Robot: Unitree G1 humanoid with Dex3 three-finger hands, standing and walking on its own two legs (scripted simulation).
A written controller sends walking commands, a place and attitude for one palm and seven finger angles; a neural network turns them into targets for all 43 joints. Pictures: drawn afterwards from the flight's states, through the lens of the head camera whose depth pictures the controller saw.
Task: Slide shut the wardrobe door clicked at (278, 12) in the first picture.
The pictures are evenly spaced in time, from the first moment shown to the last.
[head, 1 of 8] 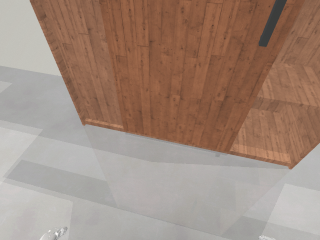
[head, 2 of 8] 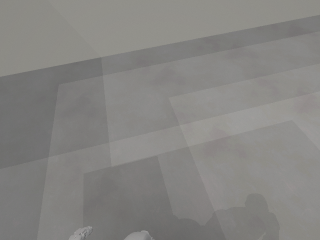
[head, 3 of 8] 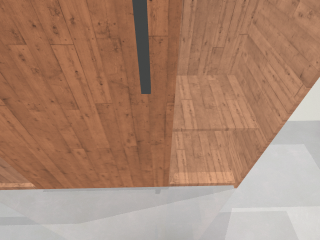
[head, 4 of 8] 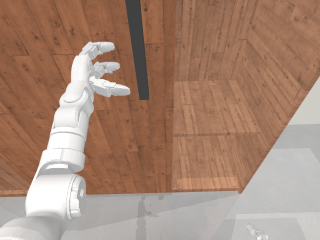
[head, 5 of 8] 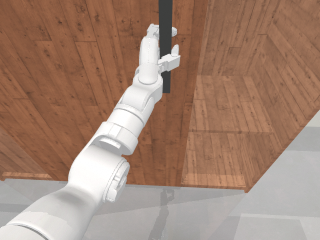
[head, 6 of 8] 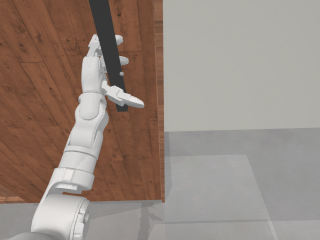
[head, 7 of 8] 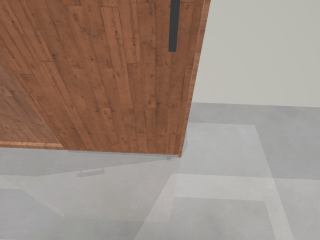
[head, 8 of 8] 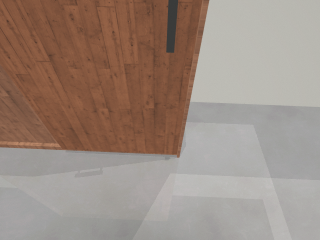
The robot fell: no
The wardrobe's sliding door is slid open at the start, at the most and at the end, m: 0.43 0.43 0.00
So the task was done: yes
